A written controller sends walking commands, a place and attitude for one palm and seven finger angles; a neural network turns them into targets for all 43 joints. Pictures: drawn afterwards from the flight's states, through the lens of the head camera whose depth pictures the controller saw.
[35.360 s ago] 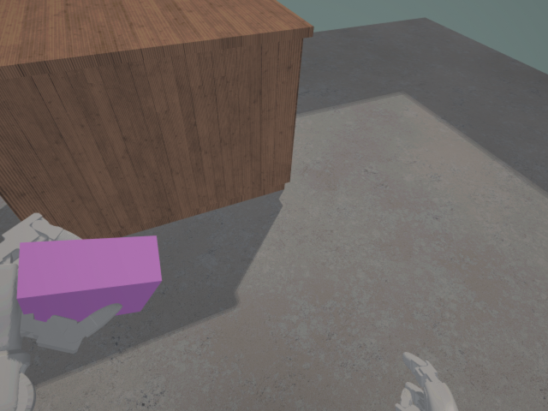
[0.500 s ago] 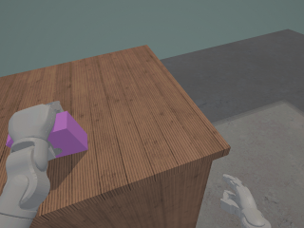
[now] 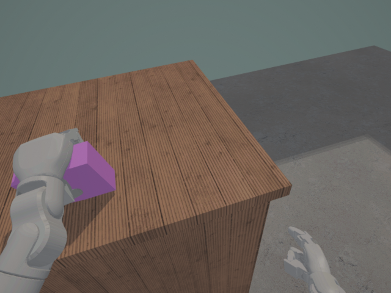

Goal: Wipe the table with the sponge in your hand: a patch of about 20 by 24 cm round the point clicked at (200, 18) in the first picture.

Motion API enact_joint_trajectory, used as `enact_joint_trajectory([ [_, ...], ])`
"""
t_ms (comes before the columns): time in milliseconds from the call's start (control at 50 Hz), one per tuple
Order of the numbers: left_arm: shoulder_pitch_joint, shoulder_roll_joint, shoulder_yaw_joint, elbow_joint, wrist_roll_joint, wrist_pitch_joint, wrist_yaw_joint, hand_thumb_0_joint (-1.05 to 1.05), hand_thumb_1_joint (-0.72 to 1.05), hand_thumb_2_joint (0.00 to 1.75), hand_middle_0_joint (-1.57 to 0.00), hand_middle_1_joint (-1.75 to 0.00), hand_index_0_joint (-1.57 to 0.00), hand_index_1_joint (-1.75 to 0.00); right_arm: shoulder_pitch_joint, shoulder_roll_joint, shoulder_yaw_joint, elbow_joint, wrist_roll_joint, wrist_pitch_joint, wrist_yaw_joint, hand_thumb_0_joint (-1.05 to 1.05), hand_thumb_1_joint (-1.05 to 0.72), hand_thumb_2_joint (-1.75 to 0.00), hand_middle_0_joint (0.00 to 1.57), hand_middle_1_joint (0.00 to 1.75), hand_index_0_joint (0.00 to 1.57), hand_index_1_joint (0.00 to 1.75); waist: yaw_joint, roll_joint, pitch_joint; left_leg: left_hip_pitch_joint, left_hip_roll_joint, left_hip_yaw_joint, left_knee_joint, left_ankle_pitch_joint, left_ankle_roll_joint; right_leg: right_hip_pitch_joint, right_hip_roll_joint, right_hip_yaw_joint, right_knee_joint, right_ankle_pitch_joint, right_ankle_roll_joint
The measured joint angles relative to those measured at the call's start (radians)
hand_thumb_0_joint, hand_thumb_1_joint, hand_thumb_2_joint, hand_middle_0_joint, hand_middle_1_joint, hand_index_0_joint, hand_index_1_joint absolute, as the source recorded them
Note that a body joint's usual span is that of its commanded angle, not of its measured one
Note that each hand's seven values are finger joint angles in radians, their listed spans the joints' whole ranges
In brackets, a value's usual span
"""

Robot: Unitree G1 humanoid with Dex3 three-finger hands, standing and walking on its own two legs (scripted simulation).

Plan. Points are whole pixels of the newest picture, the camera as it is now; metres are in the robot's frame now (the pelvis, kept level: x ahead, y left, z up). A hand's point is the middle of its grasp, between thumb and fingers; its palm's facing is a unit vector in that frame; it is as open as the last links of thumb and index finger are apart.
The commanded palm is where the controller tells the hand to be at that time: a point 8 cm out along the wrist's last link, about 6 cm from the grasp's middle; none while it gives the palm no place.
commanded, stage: lift the sponge slowly off the table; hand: left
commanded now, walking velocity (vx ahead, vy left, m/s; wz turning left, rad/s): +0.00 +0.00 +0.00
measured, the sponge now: (75, 181) +0.27 +0.29 +0.13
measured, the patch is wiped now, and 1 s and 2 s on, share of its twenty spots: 1.00 1.00 1.00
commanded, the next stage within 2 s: bring the sponge back beside the body in 1.76 s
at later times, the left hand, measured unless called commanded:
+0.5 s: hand (67, 170) +0.26 +0.28 +0.17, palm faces +0.12 -0.05 -0.99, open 9.4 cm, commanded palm +0.22 +0.28 +0.25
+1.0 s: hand (60, 154) +0.26 +0.28 +0.21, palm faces +0.19 -0.06 -0.98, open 9.4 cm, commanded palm +0.22 +0.28 +0.28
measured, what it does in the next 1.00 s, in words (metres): stands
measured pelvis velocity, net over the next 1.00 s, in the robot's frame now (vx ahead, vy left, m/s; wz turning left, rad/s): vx -0.02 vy -0.01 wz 0.01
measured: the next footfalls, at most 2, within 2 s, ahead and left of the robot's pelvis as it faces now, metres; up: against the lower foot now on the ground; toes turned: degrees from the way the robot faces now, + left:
none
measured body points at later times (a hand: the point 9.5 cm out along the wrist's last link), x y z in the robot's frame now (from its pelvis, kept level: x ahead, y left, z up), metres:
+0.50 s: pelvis -0.01 -0.01 +0.00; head -0.04 -0.06 +0.45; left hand +0.25 +0.28 +0.23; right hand +0.24 -0.21 -0.07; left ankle +0.02 +0.15 -0.73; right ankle -0.01 -0.14 -0.73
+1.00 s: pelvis -0.02 -0.01 +0.00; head -0.05 -0.06 +0.45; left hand +0.25 +0.28 +0.26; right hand +0.24 -0.19 -0.06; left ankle +0.02 +0.15 -0.73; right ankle -0.01 -0.14 -0.73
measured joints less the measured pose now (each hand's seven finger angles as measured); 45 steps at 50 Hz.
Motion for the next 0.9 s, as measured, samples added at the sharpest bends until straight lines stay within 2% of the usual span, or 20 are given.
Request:
enact_joint_trajectory([
  [140,-0.032,0.027,0.001,0.045,-0.003,-0.012,-0.044,0.03,-0.41,1.06,-0.71,-1.40,-0.76,-1.40,0.003,-0.008,-0.005,0.007,-0.002,-0.014,-0.004,0.01,-0.90,-0.90,0.20,0.30,0.20,0.30,-0.009,0.005,0.003,0.002,0.006,-0.006,-0.006,0.008,-0.007,-0.001,0.006,-0.006,0.005,0.001,-0.008],
  [300,-0.063,0.040,-0.008,0.074,-0.002,-0.033,-0.087,0.02,-0.42,1.06,-0.72,-1.39,-0.77,-1.39,0.010,-0.017,-0.011,0.021,-0.006,-0.032,-0.010,0.01,-0.90,-0.90,0.20,0.30,0.20,0.30,-0.003,0.011,0.008,0.004,0.007,-0.013,-0.015,0.018,-0.009,-0.001,0.008,-0.012,0.007,0.003,-0.015],
  [600,-0.103,0.040,-0.012,0.100,-0.016,-0.078,-0.108,0.00,-0.44,1.06,-0.75,-1.36,-0.79,-1.37,-0.005,0.002,-0.007,0.041,-0.015,-0.063,-0.015,0.01,-0.90,-0.90,0.20,0.30,0.20,0.30,0.016,0.016,0.022,0.021,0.007,-0.023,-0.039,0.039,-0.012,0.017,0.010,-0.021,-0.013,0.019,-0.019],
  [720,-0.170,0.045,-0.034,0.152,-0.008,-0.073,-0.114,-0.01,-0.44,1.06,-0.76,-1.35,-0.80,-1.36,-0.021,0.004,-0.002,0.053,-0.011,-0.066,-0.023,0.01,-0.90,-0.90,0.20,0.30,0.20,0.30,0.024,0.013,0.029,0.026,0.003,-0.028,-0.050,0.051,-0.012,0.025,0.007,-0.026,-0.024,0.029,-0.018],
  [900,-0.228,0.049,-0.038,0.159,-0.007,-0.062,-0.135,-0.01,-0.44,1.06,-0.76,-1.35,-0.80,-1.36,-0.033,0.008,0.002,0.046,-0.009,-0.065,-0.021,0.01,-0.90,-0.90,0.20,0.30,0.20,0.30,0.020,0.010,0.025,0.027,-0.001,-0.023,-0.066,0.066,-0.010,0.023,0.002,-0.021,-0.038,0.044,-0.014],
])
